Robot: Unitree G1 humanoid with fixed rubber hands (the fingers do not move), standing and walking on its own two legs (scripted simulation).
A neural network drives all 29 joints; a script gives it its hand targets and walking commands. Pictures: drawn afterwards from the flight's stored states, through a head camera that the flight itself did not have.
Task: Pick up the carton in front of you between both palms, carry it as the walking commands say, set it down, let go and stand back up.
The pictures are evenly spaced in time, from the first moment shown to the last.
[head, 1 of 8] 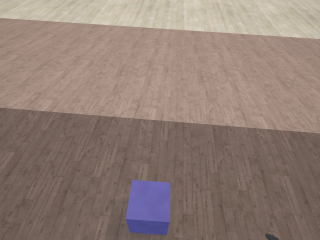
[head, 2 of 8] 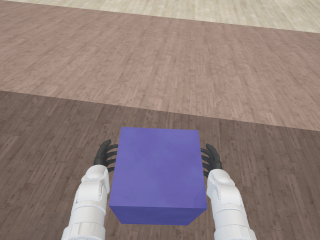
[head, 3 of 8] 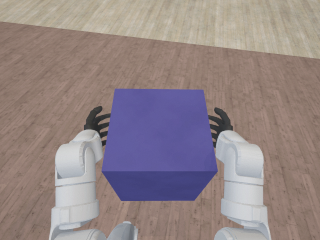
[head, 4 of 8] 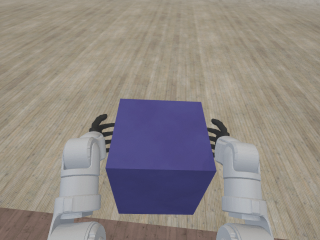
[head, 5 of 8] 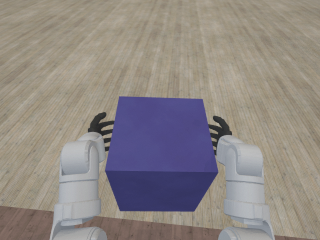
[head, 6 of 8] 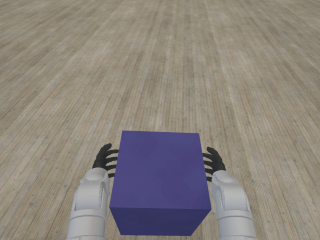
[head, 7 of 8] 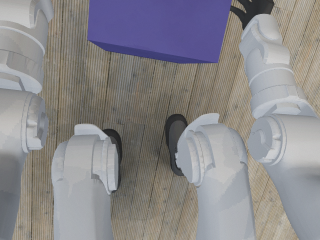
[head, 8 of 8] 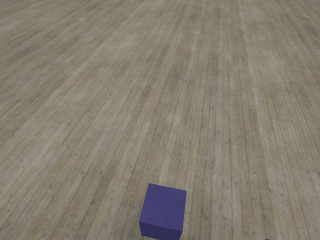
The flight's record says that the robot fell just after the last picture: no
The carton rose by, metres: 0.69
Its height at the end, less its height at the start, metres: -0.41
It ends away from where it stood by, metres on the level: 5.47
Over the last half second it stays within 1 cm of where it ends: yes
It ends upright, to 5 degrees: yes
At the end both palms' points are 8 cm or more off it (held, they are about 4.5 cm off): yes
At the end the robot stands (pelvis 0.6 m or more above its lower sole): yes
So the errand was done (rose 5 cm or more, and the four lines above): yes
